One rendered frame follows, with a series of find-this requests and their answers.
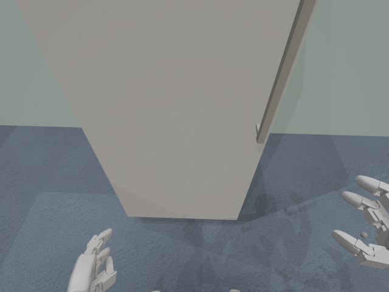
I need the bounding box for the fridge door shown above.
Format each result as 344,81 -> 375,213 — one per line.
15,0 -> 319,220

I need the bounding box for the handle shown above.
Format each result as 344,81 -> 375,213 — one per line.
256,0 -> 316,144

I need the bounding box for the right robot hand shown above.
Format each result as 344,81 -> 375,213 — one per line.
331,175 -> 389,269

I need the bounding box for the left robot hand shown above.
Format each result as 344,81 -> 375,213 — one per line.
67,228 -> 117,292

